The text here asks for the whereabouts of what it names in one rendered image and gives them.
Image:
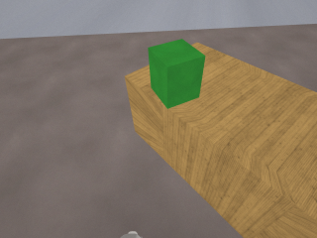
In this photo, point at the carton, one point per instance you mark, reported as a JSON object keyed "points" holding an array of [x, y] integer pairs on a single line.
{"points": [[176, 70]]}

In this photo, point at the pedestal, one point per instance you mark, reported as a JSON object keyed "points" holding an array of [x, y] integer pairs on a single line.
{"points": [[247, 144]]}

